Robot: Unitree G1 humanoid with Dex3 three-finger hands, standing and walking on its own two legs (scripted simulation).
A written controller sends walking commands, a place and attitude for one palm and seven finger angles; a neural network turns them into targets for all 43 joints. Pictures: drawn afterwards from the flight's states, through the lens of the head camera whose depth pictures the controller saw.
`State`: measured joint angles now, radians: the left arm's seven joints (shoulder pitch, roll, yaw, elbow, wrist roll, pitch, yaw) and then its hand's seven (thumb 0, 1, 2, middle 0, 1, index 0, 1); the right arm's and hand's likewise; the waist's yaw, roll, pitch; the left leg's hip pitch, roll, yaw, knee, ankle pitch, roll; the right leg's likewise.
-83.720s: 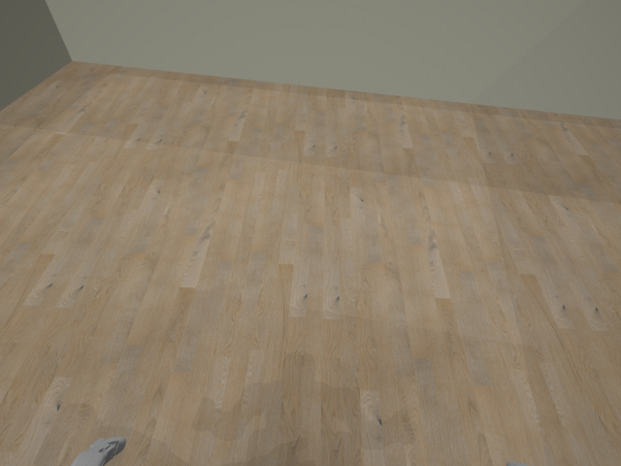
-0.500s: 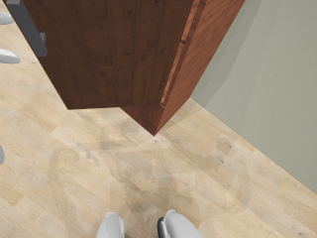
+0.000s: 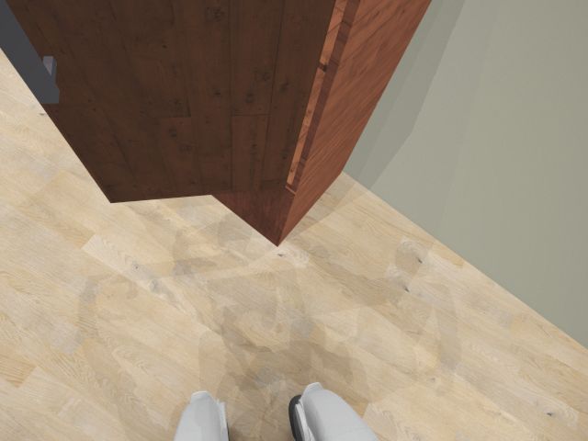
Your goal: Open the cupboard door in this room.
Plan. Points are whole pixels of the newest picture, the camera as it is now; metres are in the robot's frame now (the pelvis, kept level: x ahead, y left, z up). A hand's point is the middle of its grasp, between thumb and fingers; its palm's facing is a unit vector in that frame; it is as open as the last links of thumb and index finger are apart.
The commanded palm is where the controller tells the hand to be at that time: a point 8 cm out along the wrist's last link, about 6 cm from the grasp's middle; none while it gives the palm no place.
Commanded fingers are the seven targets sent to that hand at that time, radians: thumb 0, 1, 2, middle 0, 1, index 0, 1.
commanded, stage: slide the fingers in behind the handle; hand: left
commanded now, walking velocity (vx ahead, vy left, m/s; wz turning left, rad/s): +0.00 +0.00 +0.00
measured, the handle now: (23, 39) +0.56 +0.22 +0.13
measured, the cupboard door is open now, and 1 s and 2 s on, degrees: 48 48 57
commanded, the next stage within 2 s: draw the hand back to the body in 1.60 s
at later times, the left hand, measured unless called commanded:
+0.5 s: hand out of the picture +0.54 +0.27 +0.13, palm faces +0.03 -1.00 +0.00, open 14.2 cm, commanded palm +0.53 +0.28 +0.13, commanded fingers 0.00 -0.50 0.30 -0.30 -1.20 -0.30 -1.20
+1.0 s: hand out of the picture +0.53 +0.26 +0.13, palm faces +0.07 -1.00 -0.01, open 14.8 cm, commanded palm +0.53 +0.25 +0.13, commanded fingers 0.00 -0.50 0.30 -0.30 -1.20 -0.30 -1.20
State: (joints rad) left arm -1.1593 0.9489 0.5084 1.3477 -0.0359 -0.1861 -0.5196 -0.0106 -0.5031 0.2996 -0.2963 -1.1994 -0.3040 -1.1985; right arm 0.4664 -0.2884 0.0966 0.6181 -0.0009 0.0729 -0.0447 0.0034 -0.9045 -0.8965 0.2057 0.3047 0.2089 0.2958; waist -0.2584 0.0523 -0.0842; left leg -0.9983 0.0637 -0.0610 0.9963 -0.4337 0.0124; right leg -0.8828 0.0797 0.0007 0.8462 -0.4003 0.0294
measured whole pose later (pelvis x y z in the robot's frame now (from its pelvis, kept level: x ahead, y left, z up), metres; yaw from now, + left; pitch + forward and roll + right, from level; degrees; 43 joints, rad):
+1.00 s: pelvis +0.01 -0.01 +0.01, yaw +4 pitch +22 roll -5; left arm -1.10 0.69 0.33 1.22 -0.13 -0.21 -0.32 -0.01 -0.50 0.30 -0.16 -1.15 -0.15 -1.16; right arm 0.43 -0.28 0.04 0.70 -0.02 0.00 -0.01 0.00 -0.91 -0.90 0.20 0.30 0.21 0.30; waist -0.19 0.04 -0.10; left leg -0.92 0.03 -0.10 0.95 -0.42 0.00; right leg -0.79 0.05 -0.04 0.81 -0.41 0.02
